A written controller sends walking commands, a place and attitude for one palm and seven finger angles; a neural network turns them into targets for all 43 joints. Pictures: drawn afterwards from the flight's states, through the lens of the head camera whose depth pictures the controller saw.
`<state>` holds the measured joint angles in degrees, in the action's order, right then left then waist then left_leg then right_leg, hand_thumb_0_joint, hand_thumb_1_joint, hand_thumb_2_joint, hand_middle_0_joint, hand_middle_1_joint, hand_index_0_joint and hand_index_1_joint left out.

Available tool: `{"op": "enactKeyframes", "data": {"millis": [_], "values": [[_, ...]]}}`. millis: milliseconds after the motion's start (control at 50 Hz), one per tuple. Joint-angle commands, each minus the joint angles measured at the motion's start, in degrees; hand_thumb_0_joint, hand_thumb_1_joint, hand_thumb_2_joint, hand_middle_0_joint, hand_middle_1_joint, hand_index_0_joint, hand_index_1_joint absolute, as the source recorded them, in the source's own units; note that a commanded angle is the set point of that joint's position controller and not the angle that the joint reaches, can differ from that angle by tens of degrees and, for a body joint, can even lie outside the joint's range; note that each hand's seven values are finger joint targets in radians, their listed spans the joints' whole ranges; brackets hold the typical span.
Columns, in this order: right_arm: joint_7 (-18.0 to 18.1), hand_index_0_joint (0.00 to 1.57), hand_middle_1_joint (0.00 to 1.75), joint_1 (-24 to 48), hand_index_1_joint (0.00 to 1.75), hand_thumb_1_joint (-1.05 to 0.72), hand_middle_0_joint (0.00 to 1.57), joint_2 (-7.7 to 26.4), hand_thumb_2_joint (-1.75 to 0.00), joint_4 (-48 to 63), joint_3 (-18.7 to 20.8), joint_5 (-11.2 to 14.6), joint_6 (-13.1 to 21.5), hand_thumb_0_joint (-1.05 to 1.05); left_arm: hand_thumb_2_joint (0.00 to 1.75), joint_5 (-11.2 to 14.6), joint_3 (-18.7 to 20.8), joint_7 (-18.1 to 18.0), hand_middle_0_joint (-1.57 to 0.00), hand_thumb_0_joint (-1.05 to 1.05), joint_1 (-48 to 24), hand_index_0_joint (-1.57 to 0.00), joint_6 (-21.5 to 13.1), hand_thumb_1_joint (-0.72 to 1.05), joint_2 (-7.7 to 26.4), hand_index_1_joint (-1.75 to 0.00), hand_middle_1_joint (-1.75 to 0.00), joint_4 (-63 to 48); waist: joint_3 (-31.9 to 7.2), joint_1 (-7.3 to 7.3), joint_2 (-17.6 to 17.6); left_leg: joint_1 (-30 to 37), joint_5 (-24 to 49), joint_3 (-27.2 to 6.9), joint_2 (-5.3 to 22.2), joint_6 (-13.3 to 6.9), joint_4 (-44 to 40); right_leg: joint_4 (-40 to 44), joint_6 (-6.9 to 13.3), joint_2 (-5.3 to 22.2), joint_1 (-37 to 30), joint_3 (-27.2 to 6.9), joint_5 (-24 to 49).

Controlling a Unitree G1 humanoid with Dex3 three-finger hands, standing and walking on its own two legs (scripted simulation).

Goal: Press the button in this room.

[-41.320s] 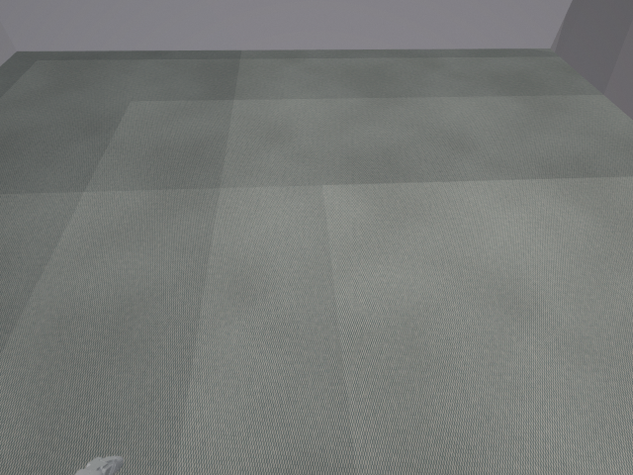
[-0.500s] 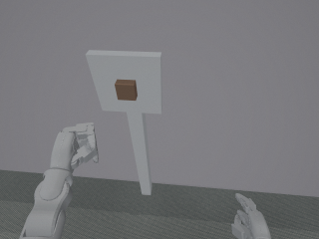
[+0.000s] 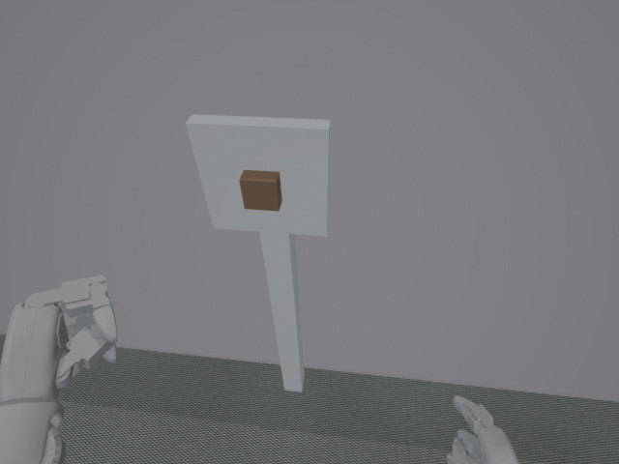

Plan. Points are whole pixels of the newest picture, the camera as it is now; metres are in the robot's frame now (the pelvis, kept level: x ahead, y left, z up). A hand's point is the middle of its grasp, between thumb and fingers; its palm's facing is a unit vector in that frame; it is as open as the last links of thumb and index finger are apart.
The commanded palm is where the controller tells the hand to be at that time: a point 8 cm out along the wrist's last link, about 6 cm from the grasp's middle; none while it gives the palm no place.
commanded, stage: draw the hand back to the body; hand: left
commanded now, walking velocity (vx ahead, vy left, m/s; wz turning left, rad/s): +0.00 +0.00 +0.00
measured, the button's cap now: (262, 189) +0.50 +0.15 +0.10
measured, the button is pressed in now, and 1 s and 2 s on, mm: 0 0 0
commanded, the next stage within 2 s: step back with the hand held close in 0.36 s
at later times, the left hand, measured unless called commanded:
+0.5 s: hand (88, 349) +0.17 +0.24 +0.16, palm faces +0.42 -0.83 -0.37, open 3.1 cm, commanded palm +0.12 +0.27 +0.17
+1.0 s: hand (61, 379) +0.14 +0.25 +0.15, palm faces +0.33 -0.79 -0.51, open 3.1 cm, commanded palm +0.08 +0.29 +0.17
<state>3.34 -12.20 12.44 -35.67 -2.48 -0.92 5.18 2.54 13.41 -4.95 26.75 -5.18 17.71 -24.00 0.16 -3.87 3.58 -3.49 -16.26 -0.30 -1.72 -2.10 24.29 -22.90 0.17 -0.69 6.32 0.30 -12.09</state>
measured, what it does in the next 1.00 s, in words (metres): shifts its weight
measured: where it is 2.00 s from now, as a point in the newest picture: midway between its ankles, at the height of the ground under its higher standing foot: outside the picture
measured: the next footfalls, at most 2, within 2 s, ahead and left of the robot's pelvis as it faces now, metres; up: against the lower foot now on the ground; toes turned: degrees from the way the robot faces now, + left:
right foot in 1.96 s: -0.31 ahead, -0.09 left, +0.00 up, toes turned -8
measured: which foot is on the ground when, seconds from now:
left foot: down 0.00-1.00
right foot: down 0.00-1.00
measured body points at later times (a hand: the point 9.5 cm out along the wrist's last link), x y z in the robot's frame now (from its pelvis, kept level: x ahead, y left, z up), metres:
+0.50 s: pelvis -0.01 -0.01 +0.00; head -0.04 -0.02 +0.45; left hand +0.14 +0.28 +0.18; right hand +0.18 -0.22 -0.08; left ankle -0.03 +0.09 -0.74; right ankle +0.01 -0.12 -0.74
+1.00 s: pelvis -0.06 +0.01 -0.01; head -0.05 +0.02 +0.44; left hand +0.12 +0.29 +0.18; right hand +0.11 -0.24 -0.08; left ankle -0.03 +0.09 -0.74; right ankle +0.01 -0.12 -0.74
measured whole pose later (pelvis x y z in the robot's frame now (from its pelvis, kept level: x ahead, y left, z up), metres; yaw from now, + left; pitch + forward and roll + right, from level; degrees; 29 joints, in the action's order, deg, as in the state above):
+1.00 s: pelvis -0.06 +0.01 -0.01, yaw -2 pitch +0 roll +0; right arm 3.8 -12.2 12.8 -30.0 0.7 0.1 2.2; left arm -0.1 22.2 -7.7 35.5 -12.8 22.3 -31.8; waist 0.6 0.3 -0.6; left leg -17.5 -14.7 3.2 -3.0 -3.8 32.1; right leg -31.6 -1.4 0.5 21.5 -2.9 -9.9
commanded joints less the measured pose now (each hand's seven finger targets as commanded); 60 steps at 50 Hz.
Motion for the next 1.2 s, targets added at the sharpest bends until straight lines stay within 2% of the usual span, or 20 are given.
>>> {"op": "enactKeyframes", "data": {"millis": [0,60,80,140,240,300,440,460,480,500,540,560,640,700,780,880,960,1040,1120,1180], "values": [[0.71,0.20,0.30,8.08,0.30,-0.90,0.20,5.67,-0.90,10.26,2.66,0.51,3.94,0.00,0.90,0.50,8.06,-1.02,-1.30,0.00,-3.30,-1.30,-4.01,0.90,9.49,-1.50,-1.50,-14.80,-2.92,-0.28,0.46,-4.68,15.98,-0.78,3.41,1.91,-3.98,1.70,1.58,0.45,-3.47,0.29,9.11],[0.89,0.20,0.30,7.92,0.30,-0.90,0.20,5.63,-0.90,10.19,2.92,0.55,4.59,0.00,0.90,0.64,10.91,-1.36,-1.30,0.00,0.11,-1.30,-4.34,0.90,11.19,-1.50,-1.50,-15.46,-3.13,-0.86,0.43,-4.72,15.59,-0.64,3.46,1.99,-3.63,1.98,1.66,0.26,-3.47,0.01,9.05],[0.89,0.20,0.30,7.78,0.30,-0.90,0.20,5.51,-0.90,10.07,2.75,0.52,4.66,0.00,0.90,0.71,9.09,-1.20,-1.30,0.00,-0.06,-1.30,-4.35,0.90,9.23,-1.50,-1.50,-15.03,-1.76,-0.32,0.29,-5.09,15.19,-0.52,3.33,1.96,-3.77,1.86,1.58,0.48,-2.83,0.07,8.96],[1.00,0.20,0.30,7.50,0.30,-0.90,0.20,5.90,-0.90,9.66,3.05,0.48,4.94,0.00,0.90,0.39,7.79,-1.34,-1.30,0.00,-2.40,-1.30,-4.43,0.90,8.32,-1.50,-1.50,-14.56,-0.84,0.28,-0.95,-4.93,13.09,-0.66,3.36,1.57,-3.83,2.35,1.40,0.51,-1.42,0.12,6.96],[1.46,0.20,0.30,7.82,0.30,-0.90,0.20,5.62,-0.90,9.49,2.97,0.33,5.31,0.00,0.90,0.39,8.69,-1.79,-1.30,0.00,-2.99,-1.30,-4.54,0.90,9.35,-1.50,-1.50,-14.21,-0.77,-0.16,-1.16,-5.18,9.92,-0.54,2.97,1.12,-4.01,3.15,1.52,0.63,-1.59,-0.37,4.49],[1.45,0.20,0.30,8.17,0.30,-0.90,0.20,5.49,-0.90,9.46,2.87,0.38,5.68,0.00,0.90,0.29,8.87,-1.92,-1.30,0.00,-3.26,-1.30,-4.84,0.90,9.65,-1.50,-1.50,-15.80,-2.01,-0.35,1.52,-4.75,10.62,-0.49,2.92,1.30,-3.92,3.03,1.70,0.69,-2.45,-0.75,5.27],[1.44,0.20,0.30,8.32,0.30,-0.90,0.20,5.25,-0.90,9.36,2.86,0.29,5.98,0.00,0.90,0.48,9.22,-1.98,-1.30,0.00,-2.10,-1.30,-4.92,0.90,9.37,-1.50,-1.50,-14.32,-0.49,-0.50,0.13,-5.28,8.50,-0.35,2.97,1.17,-4.38,4.07,1.63,0.54,-2.00,-0.91,3.29],[1.48,0.20,0.30,8.27,0.30,-0.90,0.20,5.50,-0.90,8.74,2.87,0.30,5.92,0.00,0.90,0.41,9.39,-2.12,-1.30,0.00,-3.98,-1.30,-4.72,0.90,9.86,-1.50,-1.50,-12.46,0.49,-0.05,-0.85,-5.69,7.77,-0.37,2.97,1.18,-4.51,4.64,1.64,0.54,-1.50,-1.09,2.56],[1.26,0.20,0.30,6.82,0.30,-0.90,0.20,7.48,-0.90,11.14,3.27,0.92,4.52,0.00,0.90,0.20,15.86,-2.43,-1.30,0.00,-8.43,-1.30,-7.17,0.90,15.36,-1.50,-1.50,-15.75,4.17,3.12,-2.31,-8.95,2.82,-1.20,3.35,-0.17,-2.73,8.49,1.47,2.96,5.70,-9.17,2.87],[1.13,0.20,0.30,6.57,0.30,-0.90,0.20,6.54,-0.90,10.13,3.31,0.64,3.58,0.00,0.90,0.00,12.90,-2.04,-1.30,0.00,-2.93,-1.30,-7.47,0.90,11.15,-1.50,-1.50,-11.51,3.10,3.41,-4.17,-7.49,2.37,-1.68,2.94,-0.38,-1.24,9.65,1.66,4.31,7.28,-9.62,1.39],[0.56,0.20,0.30,6.60,0.30,-0.90,0.20,6.93,-0.90,10.56,3.72,0.42,2.28,0.00,0.90,-0.59,10.36,-1.77,-1.30,0.00,0.91,-1.30,-8.15,0.90,8.96,-1.50,-1.50,-11.62,0.29,3.63,-4.12,-6.93,4.44,-1.49,3.23,-0.31,-0.94,9.24,1.65,4.89,7.37,-9.18,2.43],[0.68,0.20,0.30,6.98,0.30,-0.90,0.20,7.30,-0.90,10.80,3.98,0.23,1.96,0.00,0.90,-0.72,10.90,-1.88,-1.30,0.00,1.19,-1.30,-8.83,0.90,9.59,-1.50,-1.50,-13.26,-1.47,3.44,-2.30,-7.17,6.77,-1.52,3.37,-0.21,-1.53,7.76,1.61,4.74,5.76,-8.18,5.97],[0.68,0.20,0.30,6.51,0.30,-0.90,0.20,7.36,-0.90,12.43,4.86,0.87,0.36,0.00,0.90,-0.81,12.44,-2.55,-1.30,0.00,5.03,-1.30,-9.49,0.90,11.25,-1.50,-1.50,-16.12,-8.21,3.38,-1.66,-8.03,17.17,-1.95,4.97,0.01,-2.05,0.48,0.72,3.66,0.15,-5.31,18.97],[0.81,0.20,0.30,6.53,0.30,-0.90,0.20,6.98,-0.90,13.52,5.30,1.17,-0.60,0.00,0.90,-0.65,14.71,-3.07,-1.30,0.00,8.14,-1.30,-9.62,0.90,12.58,-1.50,-1.50,-16.60,-10.49,3.11,-2.06,-10.26,21.65,-2.49,5.73,0.32,-1.59,-3.05,0.43,3.45,-2.02,-4.33,22.71],[0.87,0.20,0.30,6.53,0.30,-0.90,0.20,7.06,-0.90,14.44,5.72,1.36,-1.16,0.00,0.90,-0.68,15.23,-3.33,-1.30,0.00,9.89,-1.30,-9.98,0.90,12.80,-1.50,-1.50,-18.01,-10.09,3.38,-1.12,-13.55,21.02,-3.01,6.35,0.24,-1.06,-5.67,0.26,3.55,-1.30,-4.72,23.30],[1.00,0.20,0.30,5.80,0.30,-0.90,0.20,7.64,-0.90,14.95,6.00,1.26,-0.50,0.00,0.90,-1.59,15.25,-3.69,-1.30,0.00,9.63,-1.30,-10.55,0.90,12.32,-1.50,-1.50,-19.34,-7.98,3.50,0.89,-22.74,11.06,-4.96,8.36,-1.55,-3.37,-10.83,-0.39,2.29,-2.68,-4.82,17.71],[1.26,0.20,0.30,5.39,0.30,-0.90,0.20,8.03,-0.90,15.22,6.08,1.13,0.57,0.00,0.90,-2.55,15.34,-4.00,-1.30,0.00,6.82,-1.30,-11.30,0.90,12.01,-1.50,-1.50,-20.02,-4.92,3.78,1.51,-33.70,-7.38,-6.40,9.27,-3.54,-5.46,-14.73,-0.42,1.77,-4.70,-6.18,11.96],[1.45,0.20,0.30,4.03,0.30,-0.90,0.20,7.92,-0.90,15.19,5.96,1.25,1.50,0.00,0.90,-3.28,15.20,-4.42,-1.30,0.00,4.31,-1.30,-12.24,0.90,11.57,-1.50,-1.50,-19.64,-2.38,4.60,-2.45,-37.94,-20.20,-6.63,7.97,-4.16,-3.10,-13.16,0.20,2.98,-1.44,-9.31,4.84],[1.46,0.20,0.30,3.37,0.30,-0.90,0.20,7.72,-0.90,14.70,5.70,0.80,2.16,0.00,0.90,-3.30,15.02,-4.77,-1.30,0.00,2.52,-1.30,-13.12,0.90,11.78,-1.50,-1.50,-20.24,-1.59,5.04,-5.18,-32.64,-21.06,-6.08,5.67,-3.15,2.11,-5.96,1.65,5.18,8.08,-12.85,-6.97],[1.65,0.20,0.30,3.36,0.30,-0.90,0.20,7.33,-0.90,14.24,5.39,0.63,2.62,0.00,0.90,-3.09,15.93,-5.29,-1.30,0.00,2.79,-1.30,-13.91,0.90,12.35,-1.50,-1.50,-20.36,-2.49,4.96,-4.14,-31.76,-19.98,-6.98,6.12,-3.01,0.92,-6.89,1.43,4.65,8.73,-11.33,-7.34]]}}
